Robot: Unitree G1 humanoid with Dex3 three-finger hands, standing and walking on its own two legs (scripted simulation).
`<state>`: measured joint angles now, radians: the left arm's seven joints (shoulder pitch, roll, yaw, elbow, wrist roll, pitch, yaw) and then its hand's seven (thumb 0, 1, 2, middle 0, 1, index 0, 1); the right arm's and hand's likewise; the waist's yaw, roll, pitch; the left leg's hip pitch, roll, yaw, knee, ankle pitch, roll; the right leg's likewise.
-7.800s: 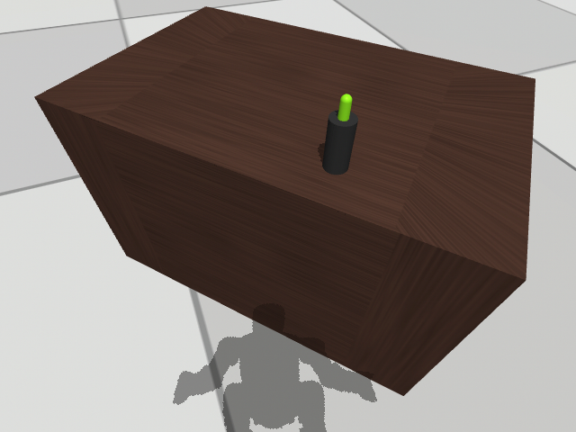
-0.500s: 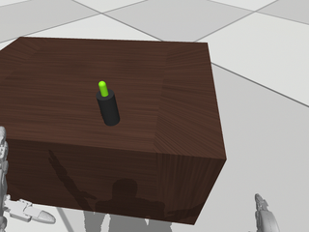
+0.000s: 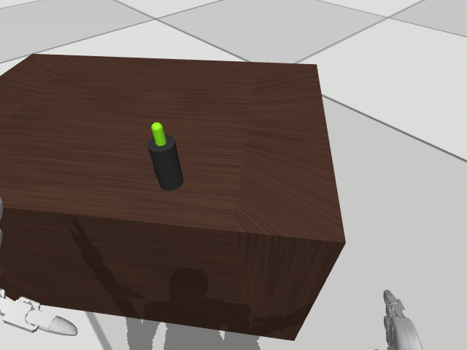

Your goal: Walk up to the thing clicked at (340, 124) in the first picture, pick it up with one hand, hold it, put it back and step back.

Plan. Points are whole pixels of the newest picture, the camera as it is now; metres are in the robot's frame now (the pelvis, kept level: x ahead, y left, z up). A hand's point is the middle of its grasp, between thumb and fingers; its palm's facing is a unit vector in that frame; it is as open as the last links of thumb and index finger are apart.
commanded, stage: go down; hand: left
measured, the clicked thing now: (164, 155) +0.48 +0.17 +0.06
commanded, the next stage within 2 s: none
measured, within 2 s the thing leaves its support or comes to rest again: neither
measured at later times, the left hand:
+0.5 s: hand (33, 206) +0.27 +0.31 +0.15, palm faces +0.25 -0.93 -0.25, open 17.6 cm
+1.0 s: hand (34, 188) +0.31 +0.33 +0.15, palm faces +0.15 -0.98 -0.10, open 17.7 cm
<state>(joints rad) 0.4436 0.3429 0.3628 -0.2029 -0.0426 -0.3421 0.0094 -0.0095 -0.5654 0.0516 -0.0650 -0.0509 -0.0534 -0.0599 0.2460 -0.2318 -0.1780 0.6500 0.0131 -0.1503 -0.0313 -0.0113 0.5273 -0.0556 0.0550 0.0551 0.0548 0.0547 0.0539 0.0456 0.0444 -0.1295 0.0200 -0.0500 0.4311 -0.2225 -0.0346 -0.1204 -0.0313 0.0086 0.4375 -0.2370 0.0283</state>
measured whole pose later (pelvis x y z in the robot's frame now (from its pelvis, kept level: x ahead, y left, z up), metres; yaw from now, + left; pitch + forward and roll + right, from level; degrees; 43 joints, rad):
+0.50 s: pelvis +0.00 +0.00 -0.01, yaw +0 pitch -1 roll +0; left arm -0.03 0.49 0.50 0.26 -0.22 -0.20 -0.32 -0.01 -0.59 0.02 -0.09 -0.05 -0.08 -0.06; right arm 0.19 -0.21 -0.09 0.71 0.04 -0.12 -0.09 -0.01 0.53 -0.05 0.05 0.05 0.05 0.05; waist 0.01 0.02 -0.02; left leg -0.24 0.02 -0.06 0.53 -0.26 -0.03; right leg -0.23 -0.03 0.00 0.53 -0.28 0.03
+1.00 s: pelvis +0.00 +0.01 -0.01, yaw +0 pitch +1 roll -1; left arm -0.25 0.55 0.54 0.53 -0.24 -0.08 -0.48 -0.01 -0.60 0.04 -0.06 -0.04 -0.06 -0.05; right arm 0.21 -0.22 -0.04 0.74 0.02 -0.18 -0.12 -0.01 0.53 -0.05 0.05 0.05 0.05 0.05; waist 0.01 0.01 -0.06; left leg -0.29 0.02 -0.04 0.55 -0.28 -0.02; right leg -0.26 -0.03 0.02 0.51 -0.27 0.04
